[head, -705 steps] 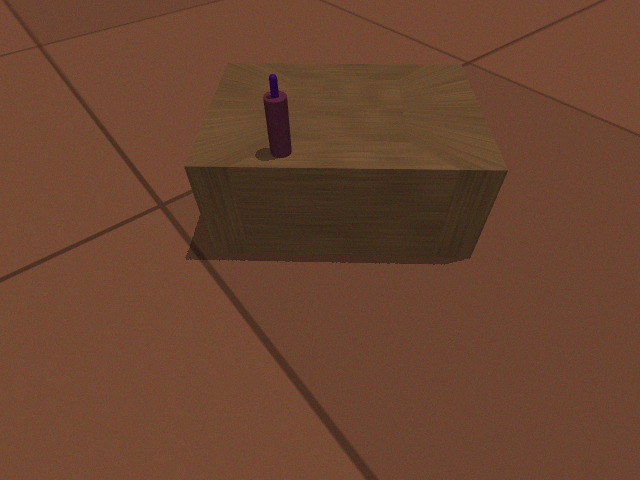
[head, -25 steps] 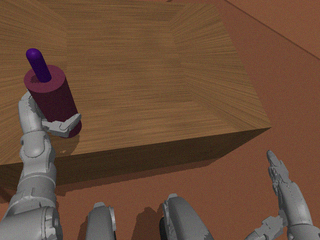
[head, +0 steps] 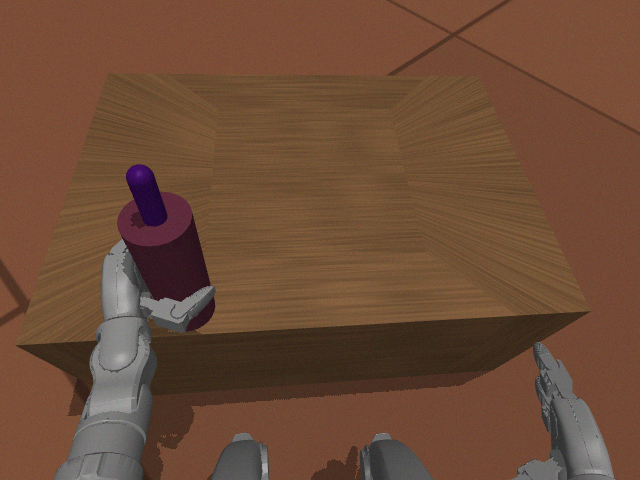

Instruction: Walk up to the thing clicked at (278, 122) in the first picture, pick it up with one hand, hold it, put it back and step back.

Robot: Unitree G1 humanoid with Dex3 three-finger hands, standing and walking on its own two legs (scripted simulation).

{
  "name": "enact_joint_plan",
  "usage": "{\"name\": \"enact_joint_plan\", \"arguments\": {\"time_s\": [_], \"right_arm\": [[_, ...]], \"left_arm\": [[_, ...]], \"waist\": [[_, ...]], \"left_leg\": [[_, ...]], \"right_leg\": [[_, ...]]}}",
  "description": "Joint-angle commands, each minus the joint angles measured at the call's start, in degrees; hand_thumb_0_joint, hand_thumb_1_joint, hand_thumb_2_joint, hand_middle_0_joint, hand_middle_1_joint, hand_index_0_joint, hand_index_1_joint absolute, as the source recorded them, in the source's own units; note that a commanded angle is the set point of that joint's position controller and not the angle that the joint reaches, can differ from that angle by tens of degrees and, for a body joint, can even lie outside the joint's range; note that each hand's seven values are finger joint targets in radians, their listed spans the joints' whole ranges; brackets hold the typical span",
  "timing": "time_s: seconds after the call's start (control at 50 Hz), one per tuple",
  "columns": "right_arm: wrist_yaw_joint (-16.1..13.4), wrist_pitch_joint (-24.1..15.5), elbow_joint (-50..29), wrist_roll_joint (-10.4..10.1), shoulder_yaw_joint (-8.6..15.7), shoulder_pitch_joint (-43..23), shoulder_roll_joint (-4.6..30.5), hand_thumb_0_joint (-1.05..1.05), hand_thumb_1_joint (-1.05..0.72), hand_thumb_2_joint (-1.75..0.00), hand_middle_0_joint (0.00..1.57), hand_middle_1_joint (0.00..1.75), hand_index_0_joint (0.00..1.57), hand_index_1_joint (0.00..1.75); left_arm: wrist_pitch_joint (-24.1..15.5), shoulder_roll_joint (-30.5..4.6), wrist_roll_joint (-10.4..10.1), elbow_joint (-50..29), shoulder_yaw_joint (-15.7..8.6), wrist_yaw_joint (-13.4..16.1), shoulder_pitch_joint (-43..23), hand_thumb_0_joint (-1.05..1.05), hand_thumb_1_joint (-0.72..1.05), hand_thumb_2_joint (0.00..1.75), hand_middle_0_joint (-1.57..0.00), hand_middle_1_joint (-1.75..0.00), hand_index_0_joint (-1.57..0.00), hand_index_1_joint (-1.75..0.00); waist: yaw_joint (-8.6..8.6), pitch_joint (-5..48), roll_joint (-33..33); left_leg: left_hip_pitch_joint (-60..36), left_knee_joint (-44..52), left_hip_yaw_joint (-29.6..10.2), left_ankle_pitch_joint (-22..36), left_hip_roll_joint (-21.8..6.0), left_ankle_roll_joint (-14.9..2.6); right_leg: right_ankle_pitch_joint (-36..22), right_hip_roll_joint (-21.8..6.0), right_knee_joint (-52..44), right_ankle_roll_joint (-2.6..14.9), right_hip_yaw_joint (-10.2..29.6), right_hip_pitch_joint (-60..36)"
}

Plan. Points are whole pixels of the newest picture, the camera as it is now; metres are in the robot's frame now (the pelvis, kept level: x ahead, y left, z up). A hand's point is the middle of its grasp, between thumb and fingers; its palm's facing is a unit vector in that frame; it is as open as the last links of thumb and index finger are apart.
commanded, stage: lift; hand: left
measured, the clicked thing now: (169, 254) +0.38 +0.17 +0.05
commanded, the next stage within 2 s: hold in 0.62 s
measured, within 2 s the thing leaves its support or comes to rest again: neither
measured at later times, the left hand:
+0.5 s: hand (173, 289) +0.34 +0.17 +0.04, palm faces +0.15 -0.99 -0.05, open 10.2 cm
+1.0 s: hand (162, 287) +0.33 +0.17 +0.07, palm faces +0.16 -0.99 -0.04, open 10.2 cm
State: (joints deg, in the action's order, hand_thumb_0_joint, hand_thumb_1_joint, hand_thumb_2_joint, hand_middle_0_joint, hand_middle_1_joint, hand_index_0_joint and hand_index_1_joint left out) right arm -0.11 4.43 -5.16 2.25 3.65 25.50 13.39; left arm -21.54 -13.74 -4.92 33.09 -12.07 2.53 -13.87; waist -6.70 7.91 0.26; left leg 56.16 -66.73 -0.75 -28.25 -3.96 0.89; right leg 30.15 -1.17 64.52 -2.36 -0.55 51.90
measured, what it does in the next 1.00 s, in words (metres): stands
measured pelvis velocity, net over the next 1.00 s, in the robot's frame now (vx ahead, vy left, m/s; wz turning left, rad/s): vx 0.01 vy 0.00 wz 0.00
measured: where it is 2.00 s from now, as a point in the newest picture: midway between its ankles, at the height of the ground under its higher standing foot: outside the picture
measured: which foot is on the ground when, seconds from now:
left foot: down 0.00-1.00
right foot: down 0.00-1.00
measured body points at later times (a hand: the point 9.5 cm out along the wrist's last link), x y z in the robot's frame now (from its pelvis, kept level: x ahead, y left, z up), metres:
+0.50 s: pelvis +0.00 +0.00 +0.02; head +0.06 +0.01 +0.47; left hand +0.33 +0.22 +0.05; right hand +0.17 -0.26 +0.02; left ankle +0.03 +0.13 -0.65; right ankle +0.01 -0.15 -0.65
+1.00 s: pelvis +0.01 +0.00 +0.03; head +0.06 +0.01 +0.48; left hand +0.32 +0.22 +0.07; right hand +0.17 -0.25 +0.02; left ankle +0.03 +0.13 -0.65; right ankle +0.01 -0.15 -0.65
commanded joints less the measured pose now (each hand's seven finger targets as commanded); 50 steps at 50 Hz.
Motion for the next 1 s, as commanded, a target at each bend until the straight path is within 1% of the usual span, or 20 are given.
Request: {"name": "enact_joint_plan", "arguments": {"time_s": [0.0,0.04,0.08,0.12,0.18,0.28,0.34,0.42,0.44,0.5,0.64,0.66,0.68,0.78,0.8,0.88,0.9,0.94,0.96,0.98], "right_arm": [[-1.48,-2.96,-9.23,-0.76,5.2,2.12,7.87,0.0,0.56,-0.05,0.05,0.05,0.05,0.05],[-1.73,-3.29,-9.92,-0.82,5.08,1.34,7.72,0.0,0.56,-0.05,0.05,0.05,0.05,0.05],[-2.03,-3.45,-9.44,-0.91,4.94,1.44,7.78,0.0,0.56,-0.05,0.05,0.05,0.05,0.05],[-2.08,-3.4,-10.21,-0.88,4.72,0.8,7.59,0.0,0.56,-0.05,0.05,0.05,0.05,0.05],[-2.21,-3.56,-11.27,-0.89,4.63,0.22,7.82,0.0,0.56,-0.05,0.05,0.05,0.05,0.05],[-2.35,-3.67,-10.33,-1.12,4.74,0.93,7.53,0.0,0.56,-0.05,0.05,0.05,0.05,0.05],[-2.2,-3.75,-8.15,-1.23,3.78,1.68,6.35,0.0,0.56,-0.05,0.05,0.05,0.05,0.05],[-2.18,-4.15,-8.59,-1.13,3.56,0.3,6.41,0.0,0.55,-0.05,0.05,0.05,0.05,0.05],[-2.31,-4.13,-8.06,-1.37,4.46,0.73,7.14,0.0,0.55,-0.05,0.05,0.05,0.05,0.05],[-2.38,-4.22,-8.75,-1.42,4.17,-0.4,6.63,0.0,0.55,-0.05,0.05,0.05,0.05,0.05],[-2.49,-4.43,-6.66,-1.68,3.53,0.28,5.9,0.0,0.55,-0.05,0.05,0.05,0.05,0.05],[-2.45,-4.37,-6.39,-1.71,3.96,0.22,6.46,0.0,0.55,-0.05,0.05,0.05,0.05,0.05],[-2.5,-4.37,-6.2,-1.67,4.12,0.58,6.6,0.0,0.55,-0.05,0.05,0.05,0.05,0.05],[-2.63,-4.85,-6.62,-1.75,4.18,-0.13,6.41,0.0,0.55,-0.05,0.05,0.05,0.05,0.05],[-2.58,-4.84,-5.85,-1.84,4.09,0.29,6.19,0.0,0.54,-0.05,0.05,0.05,0.05,0.05],[-2.74,-5.2,-4.61,-1.79,3.98,0.92,5.92,0.0,0.54,-0.05,0.05,0.05,0.05,0.05],[-2.76,-5.3,-5.23,-1.83,3.86,0.65,5.63,0.0,0.54,-0.05,0.05,0.05,0.05,0.05],[-2.69,-5.57,-5.15,-1.78,4.12,-0.81,6.15,0.0,0.54,-0.05,0.05,0.05,0.05,0.05],[-2.74,-5.5,-3.77,-1.78,4.22,-0.66,6.33,0.0,0.54,-0.06,0.05,0.05,0.05,0.05],[-2.75,-5.58,-3.21,-1.73,4.37,-0.13,6.3,0.0,0.54,-0.05,0.05,0.05,0.05,0.05]], "left_arm": [[-7.5,-10.13,-2.9,-26.82,-2.88,-0.04,-24.72,0.0,0.05,1.35,-1.26,-1.46,-1.28,-1.47],[-6.72,-6.56,-3.43,-24.55,-1.03,-0.41,-20.86,0.0,0.05,1.34,-1.26,-1.46,-1.28,-1.46],[-6.87,-9.25,-3.27,-29.06,-2.48,0.13,-21.97,0.0,0.05,1.33,-1.25,-1.45,-1.28,-1.46],[-5.98,-6.24,-2.85,-26.28,-0.48,0.02,-18.46,0.0,0.02,1.34,-1.23,-1.44,-1.25,-1.45],[-5.98,-7.54,-2.97,-29.31,-1.44,0.11,-18.6,0.0,0.04,1.33,-1.24,-1.44,-1.26,-1.45],[-5.57,-6.87,-3.72,-29.74,-2.07,0.19,-15.64,0.0,0.06,1.37,-1.27,-1.48,-1.29,-1.49],[-5.64,-7.0,-3.75,-34.17,-1.27,0.03,-16.37,0.0,0.05,1.37,-1.26,-1.48,-1.28,-1.49],[-4.37,-4.83,-3.84,-31.71,-0.09,-0.02,-13.45,0.0,0.01,1.37,-1.27,-1.48,-1.29,-1.49],[-4.45,-6.32,-3.83,-33.68,-1.11,0.18,-14.69,0.0,0.01,1.37,-1.26,-1.48,-1.28,-1.49],[-3.99,-5.9,-3.9,-33.85,-1.12,0.11,-13.21,0.0,0.02,1.35,-1.26,-1.47,-1.28,-1.48],[-2.63,-4.05,-3.93,-32.96,0.43,-0.23,-10.03,0.0,0.01,1.37,-1.27,-1.48,-1.29,-1.5],[-2.82,-5.48,-4.01,-35.65,-0.3,-0.23,-11.01,0.0,0.04,1.38,-1.28,-1.49,-1.29,-1.5],[-2.92,-6.71,-3.84,-37.19,-0.88,-0.22,-12.49,0.0,0.03,1.36,-1.28,-1.48,-1.3,-1.5],[-2.03,-3.76,-4.52,-36.84,-0.12,-0.03,-9.25,0.0,0.04,1.29,-1.26,-1.44,-1.28,-1.45],[-2.22,-4.86,-4.8,-39.83,-0.73,0.18,-11.03,0.0,0.03,1.27,-1.24,-1.42,-1.26,-1.43],[-1.57,-5.96,-3.99,-41.97,-0.94,0.45,-9.71,0.0,0.03,1.28,-1.26,-1.44,-1.28,-1.45],[-1.29,-3.81,-4.14,-40.98,0.68,0.24,-8.43,0.0,0.04,1.29,-1.26,-1.44,-1.28,-1.45],[-0.58,-3.09,-4.25,-39.71,0.81,0.26,-7.22,0.0,0.04,1.29,-1.26,-1.44,-1.27,-1.45],[-0.43,-4.88,-4.22,-41.16,-0.36,0.34,-7.65,0.0,0.06,1.28,-1.26,-1.43,-1.27,-1.44],[-0.2,-3.83,-4.01,-40.16,0.81,0.08,-7.09,0.0,0.05,1.29,-1.25,-1.43,-1.27,-1.44]], "waist": [[0.7,22.93,-7.87],[0.37,21.58,-4.58],[1.09,22.74,-6.35],[0.94,20.86,-4.81],[1.57,23.24,-5.47],[2.49,20.02,-5.14],[2.5,21.06,-7.38],[2.54,19.52,-5.47],[2.54,19.1,-5.64],[2.97,18.25,-4.33],[3.19,17.52,-3.76],[3.61,19.48,-4.77],[3.3,18.72,-5.33],[3.44,17.26,-4.43],[3.58,17.12,-5.09],[3.45,17.41,-5.19],[3.02,17.09,-3.97],[3.77,16.97,-5.44],[4.24,17.65,-5.9],[3.54,16.7,-5.03]], "left_leg": [[-22.65,11.23,0.49,13.35,2.56,-0.47],[-22.1,11.68,0.76,13.19,2.56,-0.81],[-22.68,11.93,1.14,12.79,2.91,-0.78],[-22.89,12.82,1.05,12.26,2.9,-0.75],[-25.17,13.61,0.68,13.7,2.54,-0.53],[-24.35,14.86,0.97,13.14,2.98,-0.46],[-26.54,14.93,1.09,15.12,2.84,-0.4],[-25.99,15.24,1.1,16.5,2.76,-0.55],[-26.31,15.88,1.26,14.94,2.84,-0.5],[-25.5,16.5,1.49,12.79,3.03,-0.6],[-26.6,16.89,1.63,16.38,2.98,-0.55],[-27.32,16.61,1.67,18.17,2.85,-0.57],[-27.67,16.83,1.77,17.58,2.98,-0.52],[-28.4,18.64,1.25,15.21,2.77,-0.24],[-27.94,18.5,1.64,14.79,2.92,-0.33],[-28.97,18.43,1.91,16.1,2.96,-0.43],[-28.76,18.31,2.0,16.28,3.02,-0.56],[-28.81,18.88,1.54,17.17,2.93,-0.27],[-29.28,18.74,1.66,17.92,2.81,-0.33],[-29.84,19.12,1.28,18.25,2.59,-0.17]], "right_leg": [[-17.13,1.77,-9.7,2.34,-0.96,-9.44],[-17.54,1.85,-10.49,2.08,-0.95,-10.4],[-17.55,1.42,-11.0,2.01,-0.27,-11.8],[-16.78,1.51,-11.7,2.09,-0.53,-11.47],[-17.4,1.76,-11.77,2.32,-1.13,-12.45],[-17.32,1.69,-12.82,2.22,-0.86,-14.3],[-18.6,1.58,-12.91,2.26,-0.76,-14.01],[-19.84,1.65,-13.55,2.17,-0.84,-15.13],[-18.86,1.61,-13.85,2.17,-0.65,-15.05],[-17.22,1.5,-15.01,1.91,-0.46,-16.12],[-20.27,1.54,-15.08,1.93,-0.62,-17.36],[-21.54,1.52,-14.85,2.03,-0.51,-17.86],[-21.32,1.51,-15.01,1.94,-0.44,-17.69],[-18.5,1.81,-15.94,2.16,-0.96,-17.59],[-18.61,1.66,-16.15,2.06,-0.67,-18.0],[-20.08,1.55,-16.36,1.88,-0.41,-18.66],[-20.53,1.45,-16.49,1.75,-0.36,-19.24],[-20.44,1.56,-16.3,2.12,-0.71,-19.1],[-20.94,1.59,-16.4,2.1,-0.69,-19.15],[-20.71,1.76,-16.21,2.14,-1.07,-18.61]]}}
